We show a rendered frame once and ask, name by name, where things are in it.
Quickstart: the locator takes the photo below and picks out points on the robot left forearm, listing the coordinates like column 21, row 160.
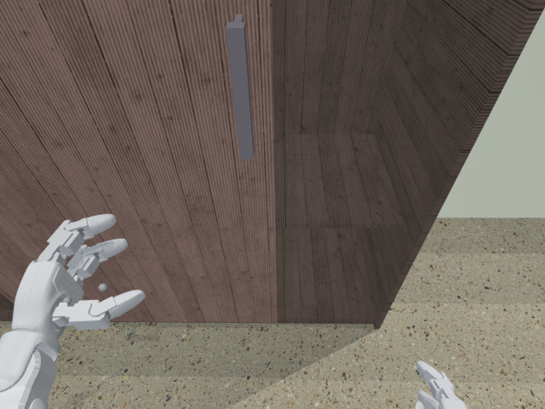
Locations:
column 27, row 368

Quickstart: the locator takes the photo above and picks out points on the right robot hand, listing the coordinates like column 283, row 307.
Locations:
column 440, row 387

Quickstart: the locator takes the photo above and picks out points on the left robot hand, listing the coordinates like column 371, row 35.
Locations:
column 39, row 305

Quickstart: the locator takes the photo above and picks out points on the handle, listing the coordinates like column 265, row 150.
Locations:
column 238, row 59

